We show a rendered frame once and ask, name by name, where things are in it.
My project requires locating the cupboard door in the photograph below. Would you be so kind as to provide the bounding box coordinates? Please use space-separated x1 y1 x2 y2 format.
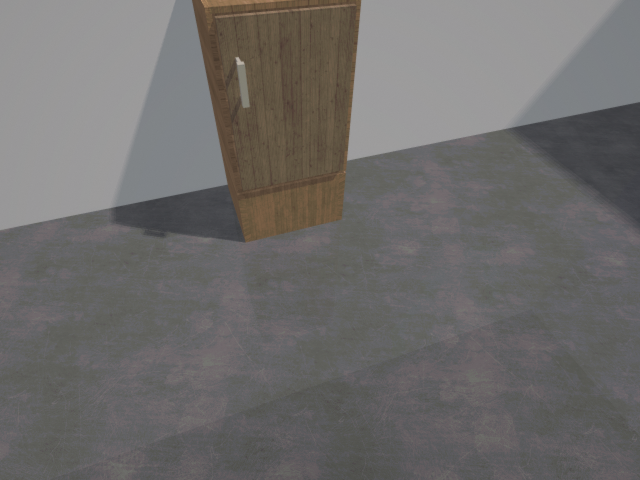
215 4 357 191

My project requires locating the handle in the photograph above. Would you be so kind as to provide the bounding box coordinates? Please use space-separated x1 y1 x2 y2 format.
235 57 250 108

